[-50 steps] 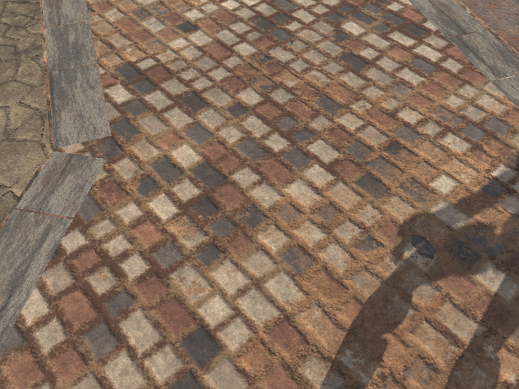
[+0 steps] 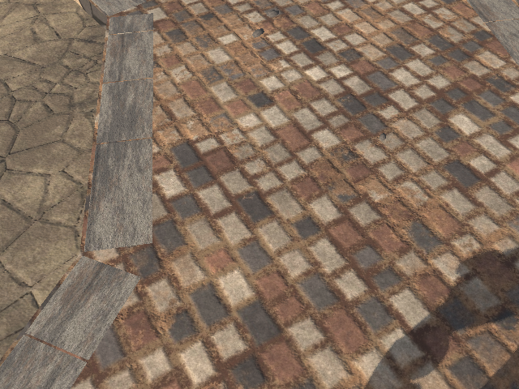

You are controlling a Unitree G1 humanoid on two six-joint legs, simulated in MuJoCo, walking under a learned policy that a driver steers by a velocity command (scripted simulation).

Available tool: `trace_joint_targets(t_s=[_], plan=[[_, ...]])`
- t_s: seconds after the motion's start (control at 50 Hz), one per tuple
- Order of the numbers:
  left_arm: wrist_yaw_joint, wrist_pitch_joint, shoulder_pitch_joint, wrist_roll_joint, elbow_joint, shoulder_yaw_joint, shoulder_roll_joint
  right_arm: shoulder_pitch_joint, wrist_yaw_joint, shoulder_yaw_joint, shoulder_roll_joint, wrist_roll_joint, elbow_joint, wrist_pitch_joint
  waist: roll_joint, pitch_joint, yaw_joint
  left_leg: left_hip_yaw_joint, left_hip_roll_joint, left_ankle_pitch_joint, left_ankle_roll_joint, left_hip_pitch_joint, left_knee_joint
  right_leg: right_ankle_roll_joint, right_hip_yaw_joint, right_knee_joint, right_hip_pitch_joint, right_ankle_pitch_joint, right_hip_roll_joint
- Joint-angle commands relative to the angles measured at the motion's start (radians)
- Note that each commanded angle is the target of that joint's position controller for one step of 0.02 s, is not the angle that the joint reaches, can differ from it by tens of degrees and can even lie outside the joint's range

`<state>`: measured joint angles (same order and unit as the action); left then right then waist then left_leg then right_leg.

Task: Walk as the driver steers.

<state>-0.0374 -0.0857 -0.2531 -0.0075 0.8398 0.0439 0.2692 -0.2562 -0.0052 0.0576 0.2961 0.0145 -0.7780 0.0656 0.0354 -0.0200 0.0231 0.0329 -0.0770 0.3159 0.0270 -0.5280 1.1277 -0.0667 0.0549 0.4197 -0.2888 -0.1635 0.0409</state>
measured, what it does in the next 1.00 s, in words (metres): walks ahead: left foot, then right foot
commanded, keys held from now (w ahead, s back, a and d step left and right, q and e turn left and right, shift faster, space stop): w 0.56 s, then w+e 0.28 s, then e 0.16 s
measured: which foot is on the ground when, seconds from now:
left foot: up 0.00-0.32, down 0.34-0.92, up 0.94-1.00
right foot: down 0.00-0.36, up 0.38-0.88, down 0.90-1.00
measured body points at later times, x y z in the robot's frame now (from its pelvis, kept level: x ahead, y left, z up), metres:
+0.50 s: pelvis +0.28 +0.07 +0.00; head +0.31 +0.08 +0.45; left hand +0.35 +0.35 -0.14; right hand +0.40 -0.20 -0.11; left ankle +0.33 +0.16 -0.74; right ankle +0.20 -0.08 -0.65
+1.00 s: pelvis +0.55 +0.00 -0.02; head +0.60 -0.02 +0.43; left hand +0.77 +0.23 -0.11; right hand +0.57 -0.29 -0.14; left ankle +0.42 +0.17 -0.64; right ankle +0.63 -0.09 -0.74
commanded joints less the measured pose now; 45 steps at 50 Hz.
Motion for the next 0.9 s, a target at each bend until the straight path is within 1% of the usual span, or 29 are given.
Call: trace_joint_targets(t_s=[0.02, 0.08, 0.14, 0.2, 0.24, 0.28, 0.3, 0.32, 0.34, 0.36, 0.38, 0.4, 0.42, 0.44, 0.46, 0.48, 0.5, 0.54, 0.56, 0.58, 0.62, 0.68, 0.74, 0.8, 0.82, 0.84, 0.86, 0.88, 0.9], plan=[[0.009, -0.025, 0.025, 0.003, -0.051, 0.031, 0.139, -0.025, -0.007, 0.019, 0.063, -0.009, 0.058, -0.003, -0.118, 0.034, -0.034, 0.035, -0.067, -0.094, -0.021, -0.114, -0.076, -0.182, -0.269, -0.276, 0.089, 0.105, -0.27], [0.023, -0.018, -0.01, 0.008, -0.032, 0.037, 0.158, 0.066, -0.005, 0.011, 0.047, -0.013, 0.077, 0.002, -0.092, 0.013, -0.01, 0.025, -0.069, -0.256, -0.041, -0.155, -0.255, -0.165, -0.191, -0.294, 0.124, 0.176, -0.25], [0.031, -0.01, -0.05, 0.017, -0.015, 0.039, 0.17, 0.165, 0.008, 0.001, 0.024, -0.007, 0.095, 0.013, -0.093, -0.009, 0.028, -0.008, -0.038, -0.389, -0.043, -0.114, -0.441, -0.136, -0.125, -0.296, 0.142, 0.18, -0.222], [0.032, 0.003, -0.109, 0.025, 0.012, 0.042, 0.182, 0.252, 0.024, -0.003, 0.023, 0.001, 0.12, 0.021, -0.094, -0.035, 0.065, -0.025, -0.014, -0.41, -0.037, -0.106, -0.542, -0.133, -0.125, -0.276, 0.206, 0.159, -0.248], [0.034, 0.016, -0.128, 0.028, 0.027, 0.046, 0.187, 0.286, 0.035, -0.002, 0.032, 0.005, 0.136, 0.026, -0.1, -0.048, 0.068, -0.021, -0.004, -0.365, -0.019, -0.12, -0.586, -0.127, -0.137, -0.244, 0.274, 0.179, -0.279], [0.039, 0.026, -0.122, 0.031, 0.034, 0.052, 0.198, 0.277, 0.045, 0.003, 0.051, 0.004, 0.142, 0.031, -0.113, -0.041, 0.044, -0.02, 0.007, -0.292, 0.008, -0.093, -0.619, -0.11, -0.148, -0.197, 0.329, 0.248, -0.307], [0.042, 0.031, -0.109, 0.032, 0.034, 0.055, 0.205, 0.242, 0.046, 0.009, 0.066, 0.002, 0.134, 0.032, -0.123, -0.02, 0.019, -0.033, 0.023, -0.257, 0.023, -0.036, -0.63, -0.1, -0.144, -0.155, 0.345, 0.34, -0.309], [0.044, 0.035, -0.085, 0.034, 0.031, 0.056, 0.209, 0.16, 0.044, 0.023, 0.089, -0.002, 0.111, 0.034, -0.125, 0.029, -0.034, -0.063, 0.053, -0.25, 0.044, 0.088, -0.657, -0.081, -0.117, -0.058, 0.341, 0.496, -0.285], [0.046, 0.039, -0.084, 0.028, 0.027, 0.045, 0.182, 0.007, 0.036, 0.048, 0.136, -0.006, 0.062, 0.033, -0.103, 0.132, -0.102, -0.073, 0.064, -0.267, 0.075, 0.313, -0.656, -0.052, -0.075, 0.125, 0.283, 0.564, -0.231], [0.048, 0.037, -0.096, 0.001, 0.001, 0.021, 0.125, -0.171, 0.024, 0.069, 0.211, -0.017, 0.031, 0.028, 0.021, 0.289, -0.159, 0.138, -0.122, -0.298, 0.141, 0.618, -0.617, -0.013, -0.026, 0.445, 0.08, 0.295, -0.168], [0.038, 0.013, -0.219, 0.007, -0.01, -0.01, 0.017, -0.196, 0.03, 0.079, 0.271, -0.013, 0.009, 0.023, 0.288, 0.384, -0.082, 0.607, -0.311, -0.06, 0.295, 0.915, -0.735, 0.043, -0.054, 0.763, -0.324, -0.364, 0.02], [0.031, -0.007, -0.146, 0.029, 0.0, 0.013, 0.125, -0.193, 0.031, 0.052, 0.169, -0.002, 0.022, 0.024, 0.172, 0.35, -0.133, 0.655, -0.293, 0.079, 0.262, 0.891, -0.806, 0.03, -0.177, 0.868, -0.44, -0.42, -0.028], [0.025, -0.02, -0.052, 0.05, -0.034, 0.025, 0.166, -0.124, 0.028, 0.039, 0.137, -0.004, 0.029, 0.026, 0.121, 0.215, -0.126, 0.515, -0.264, 0.044, 0.224, 0.775, -0.826, 0.016, -0.159, 0.875, -0.497, -0.33, -0.076], [0.03, -0.022, 0.01, 0.04, -0.043, 0.024, 0.155, -0.054, 0.029, 0.03, 0.118, -0.01, 0.037, 0.025, 0.021, 0.128, -0.099, 0.399, -0.217, -0.076, 0.193, 0.63, -0.851, 0.013, -0.128, 0.828, -0.462, -0.24, -0.125], [0.032, -0.02, 0.01, 0.029, -0.049, 0.027, 0.146, -0.007, 0.03, 0.028, 0.106, -0.018, 0.042, 0.027, 0.043, 0.089, -0.063, 0.343, -0.204, -0.167, 0.207, 0.529, -0.877, 0.022, -0.126, 0.778, -0.43, -0.178, -0.152], [0.031, -0.011, -0.011, 0.025, -0.042, 0.03, 0.141, 0.018, 0.031, 0.021, 0.081, -0.024, 0.044, 0.032, 0.057, 0.08, -0.034, 0.294, -0.177, -0.235, 0.204, 0.461, -0.903, 0.029, -0.135, 0.747, -0.366, -0.144, -0.178], [0.031, 0.0, -0.031, 0.026, -0.035, 0.029, 0.126, 0.026, 0.032, 0.019, 0.071, -0.022, 0.04, 0.036, 0.065, 0.076, -0.018, 0.252, -0.16, -0.253, 0.207, 0.424, -0.931, 0.038, -0.134, 0.719, -0.332, -0.125, -0.183], [0.035, 0.019, -0.021, 0.022, -0.036, 0.024, 0.097, 0.024, 0.029, 0.024, 0.089, -0.014, 0.023, 0.045, 0.043, 0.048, -0.004, 0.191, -0.152, -0.302, 0.217, 0.376, -0.971, 0.057, -0.119, 0.658, -0.339, -0.093, -0.19], [0.037, 0.023, 0.011, 0.015, -0.048, 0.022, 0.091, 0.011, 0.025, 0.027, 0.102, -0.014, 0.013, 0.047, 0.03, 0.03, -0.009, 0.169, -0.152, -0.332, 0.223, 0.368, -0.986, 0.069, -0.116, 0.614, -0.363, -0.057, -0.194], [0.036, 0.025, 0.037, 0.015, -0.056, 0.021, 0.086, 0.002, 0.019, 0.03, 0.111, -0.017, 0.004, 0.045, 0.02, 0.019, -0.014, 0.139, -0.154, -0.345, 0.222, 0.378, -0.998, 0.079, -0.118, 0.565, -0.392, -0.006, -0.195], [0.031, 0.025, 0.082, 0.018, -0.064, 0.019, 0.076, -0.011, 0.011, 0.032, 0.117, -0.02, -0.011, 0.042, 0.017, 0.004, -0.031, 0.066, -0.136, -0.348, 0.197, 0.394, -1.013, 0.083, -0.115, 0.455, -0.405, 0.115, -0.189], [0.019, 0.019, 0.165, 0.025, -0.088, 0.012, 0.059, -0.035, 0.004, 0.033, 0.128, -0.021, -0.034, 0.042, 0.016, -0.019, -0.067, -0.029, -0.119, -0.351, 0.162, 0.407, -1.027, 0.071, -0.093, 0.298, -0.368, 0.251, -0.155], [0.006, 0.017, 0.243, 0.028, -0.125, 0.008, 0.054, -0.077, 0.001, 0.036, 0.136, -0.015, -0.066, 0.033, 0.009, -0.046, -0.1, -0.074, -0.15, -0.359, 0.15, 0.495, -1.017, 0.052, -0.081, 0.212, -0.385, 0.272, -0.134], [-0.013, 0.018, 0.285, 0.028, -0.163, 0.01, 0.06, -0.088, -0.004, 0.041, 0.141, -0.008, -0.087, 0.014, 0.011, -0.06, -0.103, -0.101, -0.19, -0.443, 0.129, 0.613, -0.959, 0.02, -0.065, 0.168, -0.422, 0.183, -0.12], [-0.02, 0.018, 0.283, 0.027, -0.172, 0.012, 0.065, -0.08, -0.007, 0.044, 0.148, -0.006, -0.088, 0.006, 0.018, -0.056, -0.094, -0.113, -0.198, -0.53, 0.118, 0.64, -0.923, 0.006, -0.048, 0.161, -0.409, 0.135, -0.108], [-0.024, 0.018, 0.262, 0.025, -0.178, 0.019, 0.078, -0.062, -0.012, 0.048, 0.161, -0.004, -0.083, -0.001, 0.033, -0.035, -0.074, -0.131, -0.198, -0.691, 0.105, 0.655, -0.866, -0.011, -0.019, 0.16, -0.362, 0.083, -0.084], [-0.026, 0.02, 0.208, 0.019, -0.173, 0.032, 0.103, -0.039, -0.02, 0.052, 0.177, -0.005, -0.074, -0.011, 0.055, 0.001, -0.039, -0.152, -0.186, -0.913, 0.086, 0.66, -0.759, -0.026, 0.019, 0.163, -0.281, 0.034, -0.043], [-0.026, 0.02, 0.075, 0.014, -0.143, 0.056, 0.139, -0.019, -0.03, 0.052, 0.179, -0.007, -0.064, -0.025, 0.05, 0.074, 0.032, -0.182, -0.152, -1.049, 0.056, 0.63, -0.572, -0.047, 0.05, 0.123, -0.117, 0.066, 0.007], [-0.013, 0.02, -0.064, 0.011, -0.114, 0.086, 0.203, -0.025, -0.04, 0.045, 0.168, -0.01, -0.048, -0.027, 0.004, 0.158, 0.095, -0.199, -0.1, -0.931, 0.005, 0.476, -0.328, -0.086, -0.023, 0.086, 0.138, 0.228, -0.011]])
